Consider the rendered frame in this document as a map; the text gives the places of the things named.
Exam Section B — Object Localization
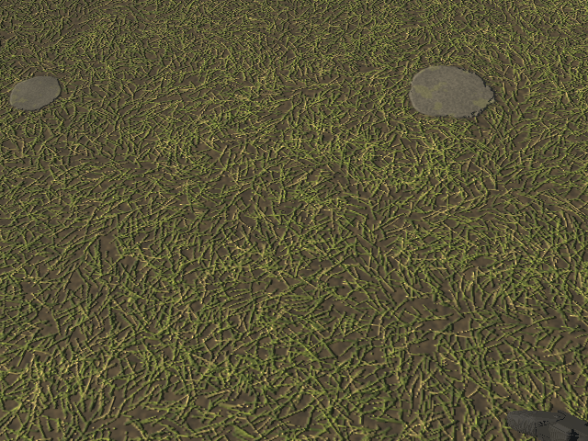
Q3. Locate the robot right hand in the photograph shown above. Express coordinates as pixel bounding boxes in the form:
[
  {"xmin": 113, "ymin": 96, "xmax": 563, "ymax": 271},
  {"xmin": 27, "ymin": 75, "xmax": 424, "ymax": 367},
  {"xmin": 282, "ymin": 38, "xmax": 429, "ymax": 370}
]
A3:
[{"xmin": 507, "ymin": 410, "xmax": 588, "ymax": 441}]

